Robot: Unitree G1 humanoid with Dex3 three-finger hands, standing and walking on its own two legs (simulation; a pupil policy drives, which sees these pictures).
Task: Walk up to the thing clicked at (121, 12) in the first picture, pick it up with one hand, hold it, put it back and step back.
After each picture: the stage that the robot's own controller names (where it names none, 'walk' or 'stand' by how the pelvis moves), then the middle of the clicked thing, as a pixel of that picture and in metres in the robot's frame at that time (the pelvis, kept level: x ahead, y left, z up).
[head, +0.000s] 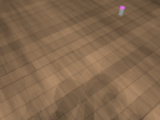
stand; (121, 10) +2.04 -0.53 -0.72
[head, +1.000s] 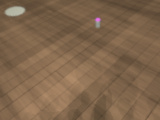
walk; (97, 22) +1.94 -0.06 -0.68
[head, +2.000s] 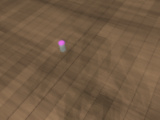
walk; (62, 46) +1.27 +0.35 -0.71
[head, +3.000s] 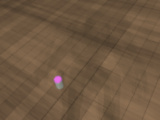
walk; (58, 82) +0.81 +0.32 -0.72
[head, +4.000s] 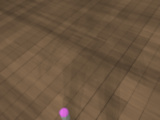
walk; (64, 115) +0.50 +0.22 -0.71
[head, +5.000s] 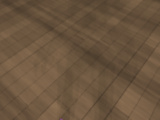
stand; out of the picture +0.37 +0.16 -0.70
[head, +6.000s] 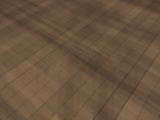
stand; out of the picture +0.34 +0.16 -0.71
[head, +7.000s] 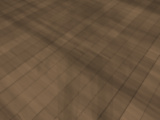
stand; out of the picture +0.29 +0.14 -0.72
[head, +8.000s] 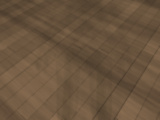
stand; out of the picture +0.30 +0.15 -0.73
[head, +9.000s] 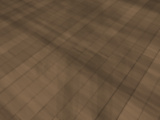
stand; out of the picture +0.29 +0.16 -0.73
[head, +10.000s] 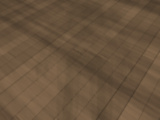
stand; out of the picture +0.29 +0.16 -0.73
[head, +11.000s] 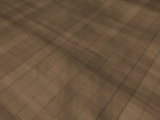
stand; out of the picture +0.29 +0.15 -0.73
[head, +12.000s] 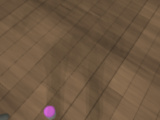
go down; (50, 112) +0.33 +0.16 -0.60
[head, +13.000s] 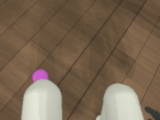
go down; (41, 79) +0.37 +0.20 -0.32
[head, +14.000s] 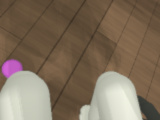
close in; (13, 71) +0.36 +0.22 -0.25
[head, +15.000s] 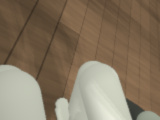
close; out of the picture +0.36 +0.24 -0.22
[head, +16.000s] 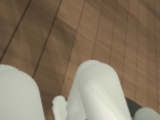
lift; out of the picture +0.35 +0.25 -0.22
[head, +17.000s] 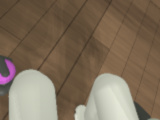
lift; (0, 75) +0.31 +0.26 -0.13
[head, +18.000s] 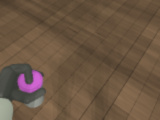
lift; (32, 89) +0.31 +0.17 +0.03
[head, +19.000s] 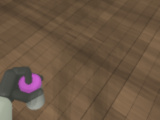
hold; (33, 92) +0.31 +0.18 -0.01
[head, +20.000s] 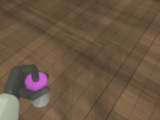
hold; (38, 90) +0.32 +0.17 +0.00
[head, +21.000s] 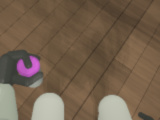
crouch; (31, 72) +0.36 +0.19 -0.09
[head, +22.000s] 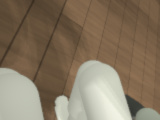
lower; out of the picture +0.38 +0.28 -0.22
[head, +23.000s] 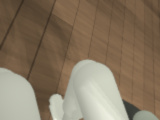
lower; out of the picture +0.38 +0.27 -0.22
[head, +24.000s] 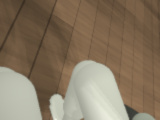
lower; out of the picture +0.38 +0.27 -0.23
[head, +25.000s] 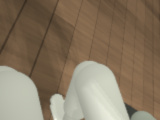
lower; out of the picture +0.37 +0.27 -0.23
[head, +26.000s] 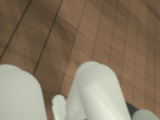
loosen; out of the picture +0.36 +0.26 -0.23
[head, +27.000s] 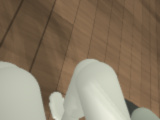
withdraw; out of the picture +0.36 +0.26 -0.22
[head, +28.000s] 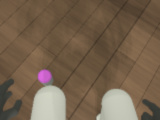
walk; (46, 78) +0.39 +0.20 -0.41
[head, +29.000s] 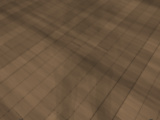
stand; out of the picture +0.33 +0.16 -0.66
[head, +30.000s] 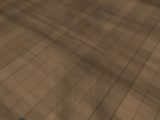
stand; out of the picture +0.34 +0.17 -0.66
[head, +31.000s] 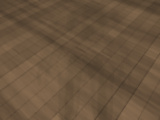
stand; out of the picture +0.35 +0.15 -0.71
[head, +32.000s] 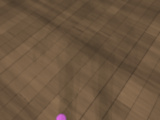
walk; out of the picture +0.36 +0.17 -0.70
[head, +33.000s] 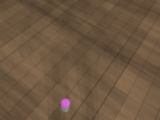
walk; (65, 105) +0.47 +0.08 -0.70
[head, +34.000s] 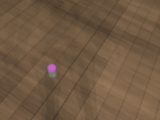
walk; (52, 70) +0.72 +0.22 -0.70
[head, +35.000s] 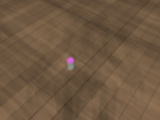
stand; (70, 63) +0.99 +0.17 -0.70
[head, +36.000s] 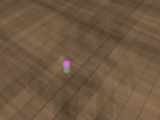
stand; (66, 66) +0.97 +0.19 -0.72
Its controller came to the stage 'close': yes
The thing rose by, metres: 0.72
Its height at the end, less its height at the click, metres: +0.00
